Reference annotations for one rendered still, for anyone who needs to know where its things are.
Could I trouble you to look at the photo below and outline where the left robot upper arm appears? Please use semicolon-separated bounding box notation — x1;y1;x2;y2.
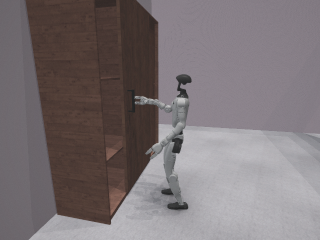
176;98;187;130

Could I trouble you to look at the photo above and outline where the wardrobe door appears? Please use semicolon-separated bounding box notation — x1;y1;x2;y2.
149;19;156;153
116;0;151;193

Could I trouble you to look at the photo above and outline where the right robot upper arm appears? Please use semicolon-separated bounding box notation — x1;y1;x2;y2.
164;93;180;113

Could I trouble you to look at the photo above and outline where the right robot foot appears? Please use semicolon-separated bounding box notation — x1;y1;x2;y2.
161;188;173;195

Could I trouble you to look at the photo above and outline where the robot head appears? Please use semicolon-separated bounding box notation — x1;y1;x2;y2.
176;74;192;99

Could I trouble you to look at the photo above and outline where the left robot hand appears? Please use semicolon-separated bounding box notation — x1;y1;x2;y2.
145;142;163;159

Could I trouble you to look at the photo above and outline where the robot left forearm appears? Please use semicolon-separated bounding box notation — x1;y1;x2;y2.
160;123;184;147

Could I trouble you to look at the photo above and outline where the right robot hand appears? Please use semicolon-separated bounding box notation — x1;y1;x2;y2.
134;96;148;105

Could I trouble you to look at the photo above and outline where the robot right forearm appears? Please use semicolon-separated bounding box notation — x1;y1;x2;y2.
147;98;167;110

